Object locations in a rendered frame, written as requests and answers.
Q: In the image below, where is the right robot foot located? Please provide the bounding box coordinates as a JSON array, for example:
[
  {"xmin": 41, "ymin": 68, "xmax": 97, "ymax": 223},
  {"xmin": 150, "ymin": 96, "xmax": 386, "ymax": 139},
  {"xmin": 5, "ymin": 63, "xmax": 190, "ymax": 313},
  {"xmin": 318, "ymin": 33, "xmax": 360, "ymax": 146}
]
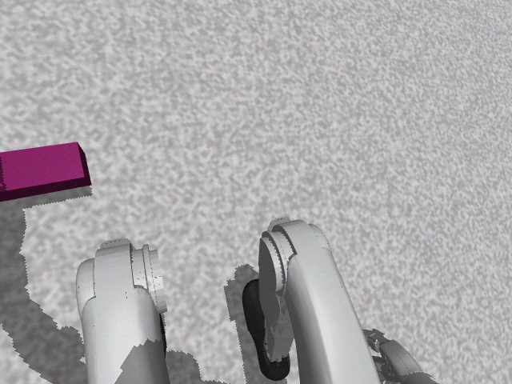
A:
[{"xmin": 242, "ymin": 279, "xmax": 290, "ymax": 381}]

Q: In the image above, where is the carton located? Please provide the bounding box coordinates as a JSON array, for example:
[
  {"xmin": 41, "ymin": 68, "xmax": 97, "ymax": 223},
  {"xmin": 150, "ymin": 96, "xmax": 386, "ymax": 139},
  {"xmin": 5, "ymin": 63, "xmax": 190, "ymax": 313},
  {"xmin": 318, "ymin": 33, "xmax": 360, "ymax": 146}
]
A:
[{"xmin": 0, "ymin": 142, "xmax": 91, "ymax": 202}]

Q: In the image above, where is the right robot hand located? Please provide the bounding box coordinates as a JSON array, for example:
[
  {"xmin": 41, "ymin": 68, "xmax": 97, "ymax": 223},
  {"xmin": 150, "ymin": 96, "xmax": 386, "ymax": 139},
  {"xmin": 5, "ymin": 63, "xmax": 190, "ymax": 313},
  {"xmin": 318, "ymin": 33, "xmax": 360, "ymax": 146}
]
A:
[{"xmin": 363, "ymin": 329, "xmax": 423, "ymax": 384}]

